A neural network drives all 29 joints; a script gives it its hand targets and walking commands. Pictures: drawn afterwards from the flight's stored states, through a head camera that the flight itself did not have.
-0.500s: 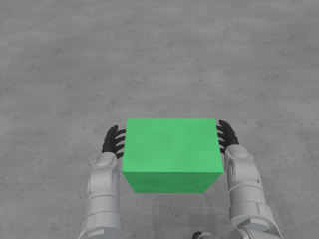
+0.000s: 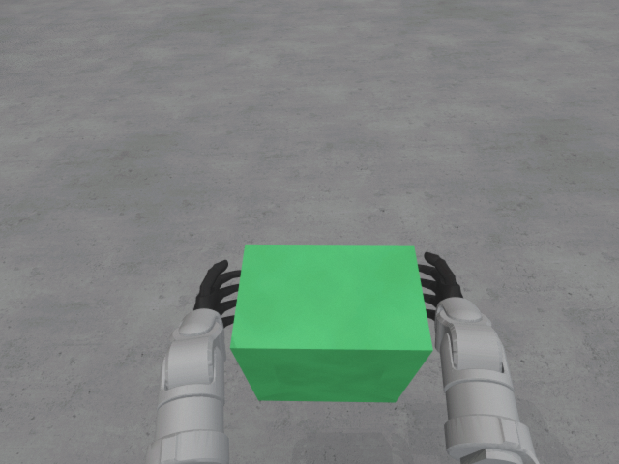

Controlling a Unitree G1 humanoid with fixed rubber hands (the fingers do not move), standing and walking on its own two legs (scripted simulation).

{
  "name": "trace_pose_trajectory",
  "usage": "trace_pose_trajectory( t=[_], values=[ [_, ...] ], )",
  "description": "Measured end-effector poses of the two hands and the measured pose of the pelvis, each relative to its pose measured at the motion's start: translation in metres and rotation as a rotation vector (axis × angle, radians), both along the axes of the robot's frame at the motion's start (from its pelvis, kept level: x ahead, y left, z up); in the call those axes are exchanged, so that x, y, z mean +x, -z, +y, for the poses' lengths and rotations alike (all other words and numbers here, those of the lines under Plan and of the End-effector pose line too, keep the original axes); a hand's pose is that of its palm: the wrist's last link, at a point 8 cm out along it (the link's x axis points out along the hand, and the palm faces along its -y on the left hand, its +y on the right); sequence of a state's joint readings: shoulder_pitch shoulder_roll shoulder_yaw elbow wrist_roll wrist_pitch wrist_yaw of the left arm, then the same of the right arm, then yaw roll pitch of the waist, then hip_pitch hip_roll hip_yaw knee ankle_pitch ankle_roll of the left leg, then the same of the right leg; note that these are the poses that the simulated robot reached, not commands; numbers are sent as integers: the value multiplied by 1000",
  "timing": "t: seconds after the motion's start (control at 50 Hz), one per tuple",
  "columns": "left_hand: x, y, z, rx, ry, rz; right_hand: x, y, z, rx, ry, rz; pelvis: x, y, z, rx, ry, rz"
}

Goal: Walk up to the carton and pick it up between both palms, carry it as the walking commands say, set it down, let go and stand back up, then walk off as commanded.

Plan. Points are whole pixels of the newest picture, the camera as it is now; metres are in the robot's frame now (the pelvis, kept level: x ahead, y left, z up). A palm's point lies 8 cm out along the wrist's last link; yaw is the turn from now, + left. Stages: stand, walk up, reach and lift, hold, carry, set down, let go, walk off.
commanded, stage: reach and lift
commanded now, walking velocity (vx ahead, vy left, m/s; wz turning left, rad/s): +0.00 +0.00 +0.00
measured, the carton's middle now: (327, 331) +0.32 +0.00 -0.04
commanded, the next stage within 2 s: hold in 1.18 s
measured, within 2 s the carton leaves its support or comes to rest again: neither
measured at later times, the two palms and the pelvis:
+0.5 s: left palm (205, 316) +0.30 +0.16 +0.05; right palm (450, 310) +0.30 -0.16 +0.04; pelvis +0.01 +0.00 +0.00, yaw +0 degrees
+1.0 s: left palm (205, 326) +0.29 +0.16 +0.04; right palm (452, 319) +0.29 -0.16 +0.04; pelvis +0.01 +0.00 +0.00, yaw +0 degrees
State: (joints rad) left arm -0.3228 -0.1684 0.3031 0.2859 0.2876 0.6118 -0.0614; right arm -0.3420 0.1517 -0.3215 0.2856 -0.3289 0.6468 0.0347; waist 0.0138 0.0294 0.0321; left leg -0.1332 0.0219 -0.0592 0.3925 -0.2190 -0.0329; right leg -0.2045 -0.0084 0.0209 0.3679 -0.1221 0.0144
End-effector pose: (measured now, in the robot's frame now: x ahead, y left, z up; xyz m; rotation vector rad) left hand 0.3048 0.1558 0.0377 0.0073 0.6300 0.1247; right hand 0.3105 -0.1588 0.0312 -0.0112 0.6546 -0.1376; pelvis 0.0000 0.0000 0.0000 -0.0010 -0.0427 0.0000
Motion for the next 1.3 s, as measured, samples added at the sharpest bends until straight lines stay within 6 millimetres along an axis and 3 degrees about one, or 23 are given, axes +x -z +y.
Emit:
trace_pose_trajectory(
  t=[0.26, 1.3],
  values=[
    [-4, -15, 3, -10, 3, 0, -6, -16, 3, -11, 5, -1, 7, -3, 2, -3, -3, -62],
    [-19, -6, 3, 11, 29, 17, -27, -9, 3, -30, 7, 15, 6, -3, 5, -1, -3, -73]
  ],
)
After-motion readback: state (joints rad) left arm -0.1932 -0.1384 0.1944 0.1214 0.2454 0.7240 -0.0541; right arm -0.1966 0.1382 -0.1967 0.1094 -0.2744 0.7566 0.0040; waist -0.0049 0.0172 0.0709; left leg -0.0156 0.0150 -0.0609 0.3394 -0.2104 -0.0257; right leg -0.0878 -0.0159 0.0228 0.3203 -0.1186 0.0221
